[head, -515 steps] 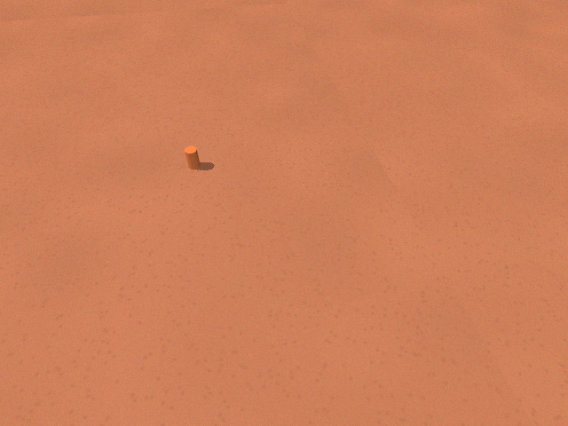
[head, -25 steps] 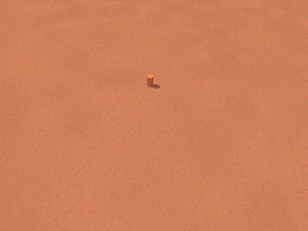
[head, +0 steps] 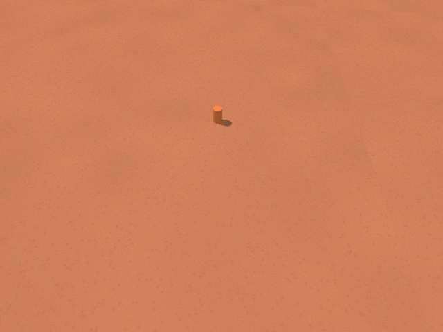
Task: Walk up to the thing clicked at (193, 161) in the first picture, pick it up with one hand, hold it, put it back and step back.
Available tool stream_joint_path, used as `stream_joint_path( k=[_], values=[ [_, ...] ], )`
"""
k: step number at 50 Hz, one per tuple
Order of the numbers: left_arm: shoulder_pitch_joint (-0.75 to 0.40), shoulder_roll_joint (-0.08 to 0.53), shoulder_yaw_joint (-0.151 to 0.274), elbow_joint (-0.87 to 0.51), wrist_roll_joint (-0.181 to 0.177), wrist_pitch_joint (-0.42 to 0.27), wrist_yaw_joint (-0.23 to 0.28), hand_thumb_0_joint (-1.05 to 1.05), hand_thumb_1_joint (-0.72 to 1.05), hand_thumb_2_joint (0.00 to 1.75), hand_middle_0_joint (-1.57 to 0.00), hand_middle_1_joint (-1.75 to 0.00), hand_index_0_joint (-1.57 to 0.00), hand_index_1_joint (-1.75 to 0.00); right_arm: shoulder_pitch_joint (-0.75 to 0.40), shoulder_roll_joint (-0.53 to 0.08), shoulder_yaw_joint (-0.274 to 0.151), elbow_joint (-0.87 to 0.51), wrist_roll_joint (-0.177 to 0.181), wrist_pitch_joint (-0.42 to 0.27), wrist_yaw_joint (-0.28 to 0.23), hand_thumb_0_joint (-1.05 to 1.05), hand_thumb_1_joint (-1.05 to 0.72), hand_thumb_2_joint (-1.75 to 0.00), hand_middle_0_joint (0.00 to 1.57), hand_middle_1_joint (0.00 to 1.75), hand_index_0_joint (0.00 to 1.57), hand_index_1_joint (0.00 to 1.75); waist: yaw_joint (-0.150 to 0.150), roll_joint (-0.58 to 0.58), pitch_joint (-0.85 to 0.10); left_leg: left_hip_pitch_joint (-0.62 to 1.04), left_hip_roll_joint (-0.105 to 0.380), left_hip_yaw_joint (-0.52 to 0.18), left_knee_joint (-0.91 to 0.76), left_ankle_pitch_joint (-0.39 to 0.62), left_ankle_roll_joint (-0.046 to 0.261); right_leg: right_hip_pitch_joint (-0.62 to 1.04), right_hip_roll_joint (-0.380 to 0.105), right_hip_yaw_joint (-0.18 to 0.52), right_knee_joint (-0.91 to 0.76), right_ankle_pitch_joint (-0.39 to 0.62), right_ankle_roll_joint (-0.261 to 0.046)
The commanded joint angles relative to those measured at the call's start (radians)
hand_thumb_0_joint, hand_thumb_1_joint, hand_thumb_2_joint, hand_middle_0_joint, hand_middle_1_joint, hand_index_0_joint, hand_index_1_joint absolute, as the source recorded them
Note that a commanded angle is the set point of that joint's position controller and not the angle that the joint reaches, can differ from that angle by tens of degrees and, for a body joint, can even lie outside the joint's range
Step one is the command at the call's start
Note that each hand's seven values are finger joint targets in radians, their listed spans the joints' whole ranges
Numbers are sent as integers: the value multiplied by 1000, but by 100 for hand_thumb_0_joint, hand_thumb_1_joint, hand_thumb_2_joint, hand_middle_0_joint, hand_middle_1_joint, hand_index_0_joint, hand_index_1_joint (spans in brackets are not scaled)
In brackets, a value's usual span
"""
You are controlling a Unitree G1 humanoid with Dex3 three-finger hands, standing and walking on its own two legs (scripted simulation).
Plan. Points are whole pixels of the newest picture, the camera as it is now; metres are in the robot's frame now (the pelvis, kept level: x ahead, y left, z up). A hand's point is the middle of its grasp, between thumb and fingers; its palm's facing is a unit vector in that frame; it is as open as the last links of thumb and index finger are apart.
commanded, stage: stand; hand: left
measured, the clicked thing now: (217, 114) +1.53 +0.00 -0.73
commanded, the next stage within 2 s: walk up in 0.12 s
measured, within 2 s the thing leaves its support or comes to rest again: neither
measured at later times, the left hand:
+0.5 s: hand (82, 300) +0.22 +0.29 -0.14, palm faces -0.21 -0.80 -0.56, open 7.4 cm
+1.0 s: hand (137, 151) +0.66 +0.26 -0.16, palm faces -0.57 -0.62 -0.54, open 7.4 cm
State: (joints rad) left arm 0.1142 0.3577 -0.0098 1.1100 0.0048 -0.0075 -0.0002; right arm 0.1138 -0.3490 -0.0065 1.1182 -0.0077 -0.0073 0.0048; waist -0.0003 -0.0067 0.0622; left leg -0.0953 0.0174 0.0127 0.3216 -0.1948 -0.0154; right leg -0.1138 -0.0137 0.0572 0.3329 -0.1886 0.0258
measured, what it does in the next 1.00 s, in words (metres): walks ahead, turning right: right foot, then left foot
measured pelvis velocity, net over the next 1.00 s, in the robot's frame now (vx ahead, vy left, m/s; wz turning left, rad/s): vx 0.37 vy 0.07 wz -0.67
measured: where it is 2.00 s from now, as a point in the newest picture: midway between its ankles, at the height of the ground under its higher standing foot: (196, 202)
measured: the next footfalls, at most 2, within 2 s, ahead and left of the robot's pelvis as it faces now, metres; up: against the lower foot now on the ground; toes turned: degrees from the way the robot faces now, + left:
right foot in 0.44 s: +0.11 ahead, -0.17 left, +0.00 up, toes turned -23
left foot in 0.84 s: +0.52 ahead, +0.10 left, +0.00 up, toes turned -30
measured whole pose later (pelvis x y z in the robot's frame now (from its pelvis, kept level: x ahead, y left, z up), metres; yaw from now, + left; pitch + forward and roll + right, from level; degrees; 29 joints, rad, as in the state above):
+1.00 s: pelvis +0.37 +0.07 -0.03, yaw -38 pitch -1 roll -1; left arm 0.23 0.54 0.07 0.91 -0.02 -0.06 0.06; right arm 0.23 -0.42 -0.10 0.77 -0.05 0.04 0.11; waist -0.08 -0.02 0.11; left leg -0.41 0.06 0.13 0.70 -0.27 0.03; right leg -0.55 -0.06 -0.03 1.23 -0.37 -0.04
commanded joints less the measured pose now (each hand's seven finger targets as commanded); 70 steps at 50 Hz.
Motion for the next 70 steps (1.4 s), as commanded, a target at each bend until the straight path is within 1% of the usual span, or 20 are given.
stream_joint_path(
  k=[1,5,6,9,11,20,22,23,24,29,37,41,43,44,48,56,61,62,64,70],
  values=[
    [-19,210,39,-57,6,-25,14,0,90,90,-20,-30,-20,-30,-33,-220,-47,-54,1,-17,-10,0,-90,-90,20,30,20,30,-6,0,-108,47,117,-82,-33,191,35,6,-104,61,-34,222,-46],
    [-25,211,41,-57,3,-23,15,0,90,90,-20,-30,-20,-30,-31,-210,-43,-54,1,-17,-10,0,-90,-90,20,30,20,30,-7,9,-84,27,113,-82,-43,173,31,0,-103,62,-37,205,-47],
    [113,381,106,-107,-3,-25,-9,0,90,90,-20,-30,-20,-30,-80,-392,-150,-201,-41,-35,35,0,-90,-90,20,30,20,30,-7,121,-91,109,77,17,169,-373,71,-202,-126,221,5,-246,-127],
    [-59,338,117,-177,9,-34,-21,0,90,90,-20,-30,-20,-30,43,-296,-147,-237,-40,-17,73,0,-90,-90,20,30,20,30,-123,-15,18,96,66,-100,188,-475,126,-525,-119,329,4,-488,-126],
    [-155,251,100,-229,5,-37,-17,0,90,90,-20,-30,-20,-30,146,-365,-188,-236,-43,-19,72,0,-90,-90,20,30,20,30,-205,241,-34,403,330,-299,-145,-463,223,-807,54,-68,373,-251,-22],
    [346,329,142,-97,-13,-51,-36,0,90,90,-20,-30,-20,-30,-184,-322,-159,-396,-71,-23,109,0,-90,-90,20,30,20,30,116,5,-41,-309,137,212,291,-318,125,78,-89,-164,276,-113,-75],
    [595,450,183,-71,2,-58,12,0,90,90,-20,-30,-20,-30,-209,-216,-113,-457,-62,-20,121,0,-90,-90,20,30,20,30,221,-351,-31,-769,-22,142,884,-490,39,309,-227,321,40,-564,-182],
    [471,452,168,-133,-5,-55,23,0,90,90,-20,-30,-20,-30,-219,-253,-120,-499,-41,-17,137,0,-90,-90,20,30,20,30,144,-266,-49,-791,-40,-89,938,-453,13,189,-394,847,-240,-754,-285],
    [316,479,162,-190,-11,-61,34,0,90,90,-20,-30,-20,-30,-211,-302,-126,-482,-45,-20,138,0,-90,-90,20,30,20,30,71,-122,11,-790,56,-194,945,-374,5,96,-448,904,-264,-842,-326],
    [179,410,145,-252,-19,-100,56,0,90,90,-20,-30,-20,-30,-43,-337,-135,-409,-47,10,145,0,-90,-90,20,30,20,30,-32,-122,34,-589,108,-148,744,-111,1,-86,-229,347,-125,-402,-185],
    [190,450,168,-290,3,-120,71,0,90,90,-20,-30,-20,-30,-69,-319,-146,-478,-51,26,172,0,-90,-90,20,30,20,30,-53,-118,-4,-354,106,-68,472,41,-9,-237,-156,150,-15,-61,-169],
    [68,361,134,-333,27,-93,93,0,90,90,-20,-30,-20,-30,397,-394,-217,-360,-53,30,139,0,-90,-90,20,30,20,30,-307,121,-147,266,52,-57,380,-146,20,-597,-81,51,625,-11,-108],
    [248,243,89,-334,-1,-84,106,0,90,90,-20,-30,-20,-30,234,-513,-226,-416,-20,6,94,0,-90,-90,20,30,20,30,-133,531,-106,70,360,-770,-205,-620,49,-756,90,19,1114,-435,-130],
    [301,294,95,-280,2,-80,105,0,90,90,-20,-30,-20,-30,71,-501,-230,-461,-3,6,85,0,-90,-90,20,30,20,30,-55,387,-70,-104,385,-778,-269,-795,69,-657,-13,65,1137,-299,-136],
    [332,407,148,-175,-25,-49,67,0,90,90,-20,-30,-20,-30,9,-317,-178,-486,-46,5,86,0,-90,-90,20,30,20,30,-32,265,-100,-141,227,-263,-34,-475,139,-528,-102,-71,878,-144,-61],
    [197,364,147,-250,-16,-28,52,0,90,90,-20,-30,-20,-30,83,-308,-163,-517,-59,14,87,0,-90,-90,20,30,20,30,-78,122,-25,-135,278,-85,-68,-267,121,-421,-102,-147,539,-110,-56],
    [589,410,203,-185,-16,-26,83,0,90,90,-20,-30,-20,-30,12,-283,-159,-574,-67,20,74,0,-90,-90,20,30,20,30,155,-159,-170,-553,106,158,679,166,-39,297,-77,-102,230,-99,-138],
    [596,470,224,-209,-2,-27,109,0,90,90,-20,-30,-20,-30,54,-244,-138,-588,-78,22,68,0,-90,-90,20,30,20,30,149,-306,-147,-837,5,99,904,-416,-86,407,-309,273,147,-238,-243],
    [313,499,201,-352,-31,-50,146,0,90,90,-20,-30,-20,-30,61,-362,-173,-596,-67,47,64,0,-90,-90,20,30,20,30,21,-17,-109,-865,93,-251,1188,-378,-101,115,-581,740,-27,-374,-423],
    [151,468,167,-381,15,-97,137,0,90,90,-20,-30,-20,-30,151,-337,-163,-532,-57,67,108,0,-90,-90,20,30,20,30,-99,-84,-52,-504,90,-111,830,-147,20,-320,-225,103,218,159,-219]
  ],
)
